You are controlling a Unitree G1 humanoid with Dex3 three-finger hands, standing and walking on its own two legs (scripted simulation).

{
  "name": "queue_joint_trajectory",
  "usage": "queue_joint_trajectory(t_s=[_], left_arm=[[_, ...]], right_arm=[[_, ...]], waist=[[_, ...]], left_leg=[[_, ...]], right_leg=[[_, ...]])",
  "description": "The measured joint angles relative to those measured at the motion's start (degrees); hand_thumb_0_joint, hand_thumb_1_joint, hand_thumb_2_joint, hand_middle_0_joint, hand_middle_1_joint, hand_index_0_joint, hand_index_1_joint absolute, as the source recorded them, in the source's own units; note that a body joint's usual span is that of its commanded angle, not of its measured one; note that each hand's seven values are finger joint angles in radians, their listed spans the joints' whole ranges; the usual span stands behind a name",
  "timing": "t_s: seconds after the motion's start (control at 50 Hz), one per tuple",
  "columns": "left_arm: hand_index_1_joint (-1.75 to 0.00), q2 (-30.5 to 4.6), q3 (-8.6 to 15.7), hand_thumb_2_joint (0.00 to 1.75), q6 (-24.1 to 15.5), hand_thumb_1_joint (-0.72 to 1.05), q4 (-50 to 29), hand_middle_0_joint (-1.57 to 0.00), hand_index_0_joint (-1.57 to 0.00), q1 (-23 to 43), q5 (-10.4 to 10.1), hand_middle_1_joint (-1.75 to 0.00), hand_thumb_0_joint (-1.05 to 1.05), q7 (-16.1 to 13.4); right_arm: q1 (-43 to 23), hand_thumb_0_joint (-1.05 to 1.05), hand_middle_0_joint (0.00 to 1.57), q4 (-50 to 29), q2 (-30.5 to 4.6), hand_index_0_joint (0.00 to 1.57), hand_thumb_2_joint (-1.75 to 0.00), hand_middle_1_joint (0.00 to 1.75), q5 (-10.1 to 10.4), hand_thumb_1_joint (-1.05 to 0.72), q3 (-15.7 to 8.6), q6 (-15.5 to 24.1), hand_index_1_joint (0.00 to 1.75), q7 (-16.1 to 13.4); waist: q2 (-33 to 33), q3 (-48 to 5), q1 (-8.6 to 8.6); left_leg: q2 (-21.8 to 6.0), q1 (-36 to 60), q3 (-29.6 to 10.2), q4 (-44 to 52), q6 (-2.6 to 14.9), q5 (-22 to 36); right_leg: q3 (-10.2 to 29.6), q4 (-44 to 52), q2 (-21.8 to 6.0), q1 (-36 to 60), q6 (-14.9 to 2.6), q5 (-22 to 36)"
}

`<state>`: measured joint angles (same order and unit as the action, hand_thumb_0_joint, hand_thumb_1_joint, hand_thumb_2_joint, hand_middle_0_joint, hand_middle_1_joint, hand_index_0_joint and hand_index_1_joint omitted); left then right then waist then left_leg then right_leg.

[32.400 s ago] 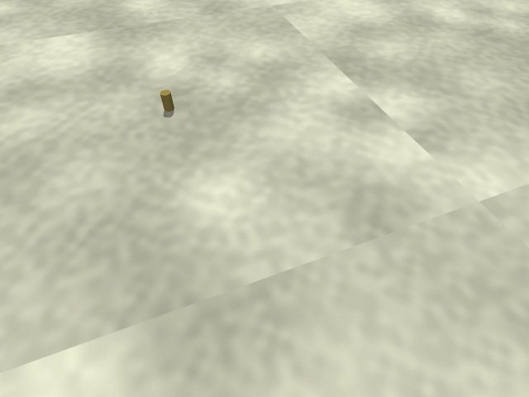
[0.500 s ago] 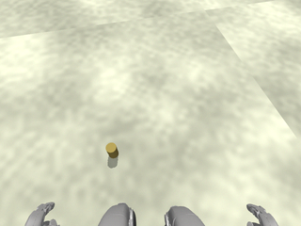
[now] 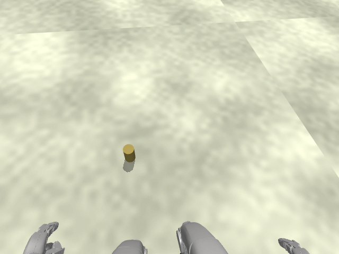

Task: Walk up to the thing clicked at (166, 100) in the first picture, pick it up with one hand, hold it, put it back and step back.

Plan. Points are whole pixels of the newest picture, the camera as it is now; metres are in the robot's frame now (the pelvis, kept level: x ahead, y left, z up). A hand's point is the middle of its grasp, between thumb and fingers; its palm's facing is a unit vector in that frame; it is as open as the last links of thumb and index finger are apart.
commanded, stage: step back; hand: left
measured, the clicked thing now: (129, 153) +0.66 +0.20 -0.70
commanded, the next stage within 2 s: none
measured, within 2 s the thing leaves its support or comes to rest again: neither
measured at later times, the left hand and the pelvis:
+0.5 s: hand out of the picture -0.06 +0.22 -0.14, palm faces -0.03 -0.90 -0.43, open 7.4 cm; pelvis -0.16 -0.04 +0.00, yaw -1 degrees
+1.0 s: hand out of the picture -0.26 +0.20 -0.15, palm faces -0.04 -0.91 -0.41, open 7.4 cm; pelvis -0.34 -0.07 -0.01, yaw -2 degrees
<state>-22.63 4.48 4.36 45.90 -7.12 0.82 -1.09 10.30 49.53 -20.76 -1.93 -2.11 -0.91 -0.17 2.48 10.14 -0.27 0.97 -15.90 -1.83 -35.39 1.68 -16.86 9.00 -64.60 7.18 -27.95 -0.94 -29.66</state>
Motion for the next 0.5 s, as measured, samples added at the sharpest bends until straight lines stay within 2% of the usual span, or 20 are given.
queue_joint_trajectory(t_s=[0.06, 0.12, 0.2, 0.24, 0.26, 0.28, 0.3, 0.32, 0.34, 0.4, 0.44, 0.5], left_arm=[[-0.3, -0.3, 0.5, 0.9, -0.3, 0.9, 0.2, -0.21, -0.2, -1.5, 0.2, -0.3, 0.0, 0.2], [-0.3, -0.6, 0.9, 0.9, -0.3, 0.9, 0.6, -0.21, -0.2, -2.9, 0.5, -0.3, 0.0, 0.4], [-0.3, -0.7, 0.9, 0.9, -0.3, 0.9, 1.5, -0.21, -0.2, -3.8, 0.5, -0.3, 0.0, 0.9], [-0.3, -0.6, 0.8, 0.9, -0.9, 0.9, 1.9, -0.21, -0.2, -4.3, 0.5, -0.3, 0.0, 1.2], [-0.3, -0.3, 0.9, 0.9, -1.3, 0.9, 2.4, -0.21, -0.2, -4.4, 0.7, -0.3, 0.0, 1.2], [-0.3, 0.7, 0.9, 0.9, -1.5, 0.9, 3.0, -0.21, -0.2, -4.2, 1.1, -0.3, 0.0, 1.3], [-0.3, 1.3, 0.6, 0.9, -1.4, 0.9, 3.1, -0.21, -0.2, -4.4, 1.3, -0.3, 0.0, 1.6], [-0.3, 1.5, 0.3, 0.9, -1.4, 0.9, 3.0, -0.21, -0.2, -4.9, 1.5, -0.3, 0.0, 1.9], [-0.3, 1.8, 0.0, 0.9, -1.3, 0.9, 2.8, -0.21, -0.2, -5.4, 1.5, -0.3, 0.0, 1.9], [-0.3, 2.8, -0.4, 0.9, -1.1, 0.9, 2.8, -0.21, -0.2, -5.5, 1.7, -0.3, 0.0, 1.4], [-0.3, 2.8, -0.4, 0.9, -1.1, 0.9, 2.2, -0.21, -0.2, -4.8, 1.9, -0.3, 0.0, 1.1], [-0.3, 2.4, -0.4, 0.9, -1.4, 0.9, 0.4, -0.21, -0.2, -2.8, 2.0, -0.3, 0.0, 0.5]], right_arm=[[-0.5, 0.0, 0.21, -0.9, 0.1, 0.21, -0.9, 0.3, 0.1, -0.9, -0.1, 0.0, 0.3, -0.3], [-1.5, 0.0, 0.21, -2.4, 0.0, 0.21, -0.9, 0.3, 0.3, -0.9, -0.3, 0.3, 0.3, -0.6], [-2.9, 0.0, 0.21, -4.2, -0.8, 0.21, -0.9, 0.3, 0.2, -0.9, -0.4, 0.3, 0.3, -0.6], [-3.5, 0.0, 0.21, -4.6, -1.6, 0.21, -0.9, 0.3, 0.3, -0.9, -0.5, -0.3, 0.3, -0.5], [-3.8, 0.0, 0.21, -4.7, -2.2, 0.21, -0.9, 0.3, 0.5, -0.9, -0.5, -0.7, 0.3, -0.4], [-4.2, 0.0, 0.21, -4.4, -2.9, 0.21, -0.9, 0.3, 0.6, -0.9, -0.8, -1.1, 0.3, -0.5], [-4.0, 0.0, 0.21, -3.8, -3.1, 0.21, -0.9, 0.3, 0.9, -0.9, -1.2, -1.6, 0.3, -0.7], [-3.7, 0.0, 0.21, -3.0, -2.9, 0.2, -0.9, 0.3, 1.1, -0.9, -1.5, -2.1, 0.3, -1.0], [-3.2, 0.0, 0.21, -2.4, -2.9, 0.2, -0.9, 0.3, 1.3, -0.9, -1.5, -2.5, 0.3, -1.1], [-0.9, 0.0, 0.21, -1.5, -3.3, 0.2, -0.9, 0.3, 2.0, -0.9, -1.4, -2.1, 0.3, -1.2], [0.6, 0.0, 0.21, -1.1, -3.4, 0.2, -0.9, 0.3, 2.0, -0.9, -1.2, -1.8, 0.3, -1.1], [2.4, 0.0, 0.21, -0.2, -3.2, 0.2, -0.9, 0.3, 1.7, -0.9, -0.9, -1.7, 0.3, -1.1]], waist=[[-0.1, -0.3, 0.44], [-0.4, -0.1, 0.79], [-1.3, 0.4, 1.1], [-2.0, 0.1, 1.39], [-2.8, -0.1, 1.48], [-5.0, 0.4, 0.88], [-5.8, 0.2, 0.52], [-5.3, -0.4, 0.92], [-4.6, -0.9, 1.48], [-3.9, -2.0, 1.58], [-3.7, -2.2, 1.3], [-3.4, -1.8, 0.76]], left_leg=[[-1.1, -1.2, 0.4, 1.4, -0.11, 2.2], [-2.2, -3.0, 1.1, 1.4, -0.29, 3.8], [-3.8, -6.2, 1.8, -0.5, -1.19, 5.3], [-4.7, -8.4, 2.1, -2.6, -2.11, 5.5], [-5.4, -9.7, 1.8, -4.1, -2.68, 5.5], [-6.0, -10.8, -0.2, -5.6, -2.34, 4.9], [-4.7, -12.0, -2.5, -8.0, -1.94, 0.0], [-2.2, -13.3, -4.0, -12.6, -1.88, -5.4], [0.3, -14.4, -5.0, -18.3, -1.88, -8.3], [5.0, -15.2, -6.3, -29.7, -1.8, -9.1], [5.5, -13.1, -5.6, -30.4, -2.05, -9.6], [4.1, -7.5, -3.8, -22.4, -2.34, -11.6]], right_leg=[[0.8, -5.6, 0.6, 0.8, 1.11, 0.8], [0.5, -2.9, -0.7, 3.8, 2.32, 0.2], [-2.2, 10.1, -4.1, 9.3, 2.39, 0.0], [-4.1, 21.1, -5.6, 13.3, 1.61, 4.3], [-5.0, 25.3, -5.6, 14.8, 1.4, 5.6], [-6.3, 25.7, -4.3, 15.0, 1.22, 6.1], [-7.1, 24.8, -4.1, 14.3, 0.97, 6.4], [-6.8, 23.9, -4.8, 13.3, 0.62, 6.6], [-6.2, 23.8, -5.6, 12.6, 0.36, 7.1], [-5.9, 25.8, -7.4, 11.5, 0.37, 9.9], [-6.4, 26.7, -8.1, 10.4, 0.41, 11.4], [-7.9, 26.9, -8.8, 8.5, 0.55, 13.1]])
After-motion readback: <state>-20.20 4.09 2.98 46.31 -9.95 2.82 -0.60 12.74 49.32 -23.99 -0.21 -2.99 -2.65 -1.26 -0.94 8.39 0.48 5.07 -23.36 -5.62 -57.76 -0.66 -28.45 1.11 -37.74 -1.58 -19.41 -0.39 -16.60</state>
